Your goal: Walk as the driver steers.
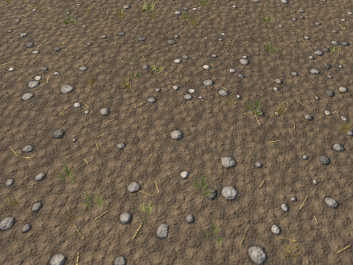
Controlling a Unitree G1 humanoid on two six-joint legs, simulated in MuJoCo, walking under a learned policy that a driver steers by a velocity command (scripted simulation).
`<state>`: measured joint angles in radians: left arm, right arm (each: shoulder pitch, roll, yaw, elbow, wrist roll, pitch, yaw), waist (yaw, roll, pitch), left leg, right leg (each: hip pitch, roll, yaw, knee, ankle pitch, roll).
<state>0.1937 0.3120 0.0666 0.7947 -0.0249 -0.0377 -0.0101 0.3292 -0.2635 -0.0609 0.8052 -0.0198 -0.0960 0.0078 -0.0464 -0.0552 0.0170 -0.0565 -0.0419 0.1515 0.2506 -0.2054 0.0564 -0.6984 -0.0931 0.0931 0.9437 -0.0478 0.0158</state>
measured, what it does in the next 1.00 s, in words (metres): walks ahead, turning right: right foot, then left foot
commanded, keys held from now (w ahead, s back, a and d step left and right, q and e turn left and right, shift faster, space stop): w+e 0.96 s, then w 0.04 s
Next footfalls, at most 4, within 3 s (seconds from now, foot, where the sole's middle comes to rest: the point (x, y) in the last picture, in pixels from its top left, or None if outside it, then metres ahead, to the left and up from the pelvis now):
0.24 right None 0.30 -0.14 -0.78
0.72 left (174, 236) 0.62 -0.01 -0.78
1.22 right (265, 215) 0.69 -0.39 -0.78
1.76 left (247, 142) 1.08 -0.39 -0.78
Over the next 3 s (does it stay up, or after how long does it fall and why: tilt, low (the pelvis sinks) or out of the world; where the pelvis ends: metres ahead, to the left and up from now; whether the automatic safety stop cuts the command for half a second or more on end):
stays up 1.52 -0.51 0.00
